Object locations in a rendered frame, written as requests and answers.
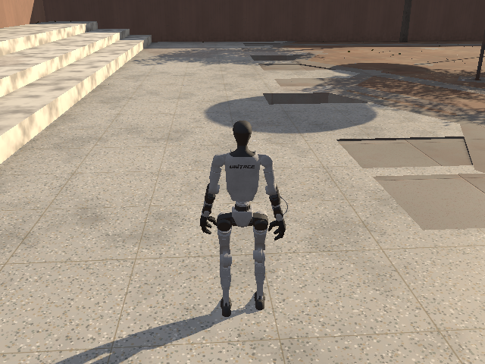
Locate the robot left forearm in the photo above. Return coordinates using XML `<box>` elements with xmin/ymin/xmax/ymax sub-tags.
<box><xmin>202</xmin><ymin>183</ymin><xmax>216</xmax><ymax>217</ymax></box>

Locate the robot left upper arm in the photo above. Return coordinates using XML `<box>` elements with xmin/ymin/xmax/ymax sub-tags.
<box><xmin>208</xmin><ymin>153</ymin><xmax>227</xmax><ymax>194</ymax></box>

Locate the robot left foot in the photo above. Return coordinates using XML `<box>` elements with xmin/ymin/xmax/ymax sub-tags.
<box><xmin>221</xmin><ymin>297</ymin><xmax>232</xmax><ymax>317</ymax></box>

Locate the right robot hand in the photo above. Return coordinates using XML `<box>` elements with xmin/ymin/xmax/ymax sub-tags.
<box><xmin>268</xmin><ymin>219</ymin><xmax>286</xmax><ymax>240</ymax></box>

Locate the robot right upper arm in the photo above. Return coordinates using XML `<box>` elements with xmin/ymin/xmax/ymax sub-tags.
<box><xmin>258</xmin><ymin>153</ymin><xmax>277</xmax><ymax>196</ymax></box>

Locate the left robot hand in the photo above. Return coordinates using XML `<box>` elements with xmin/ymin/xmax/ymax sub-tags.
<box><xmin>200</xmin><ymin>215</ymin><xmax>217</xmax><ymax>234</ymax></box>

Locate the robot right forearm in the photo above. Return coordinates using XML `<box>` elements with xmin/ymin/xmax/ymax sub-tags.
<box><xmin>269</xmin><ymin>185</ymin><xmax>284</xmax><ymax>221</ymax></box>

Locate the robot left shin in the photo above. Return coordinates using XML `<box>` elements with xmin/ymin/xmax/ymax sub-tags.
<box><xmin>220</xmin><ymin>254</ymin><xmax>231</xmax><ymax>306</ymax></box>

